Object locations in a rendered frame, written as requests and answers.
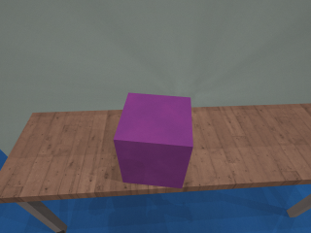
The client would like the table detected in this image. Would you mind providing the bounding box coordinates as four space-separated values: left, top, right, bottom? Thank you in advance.
0 103 311 233

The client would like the carton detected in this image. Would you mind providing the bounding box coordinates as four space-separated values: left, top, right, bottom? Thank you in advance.
113 92 193 188

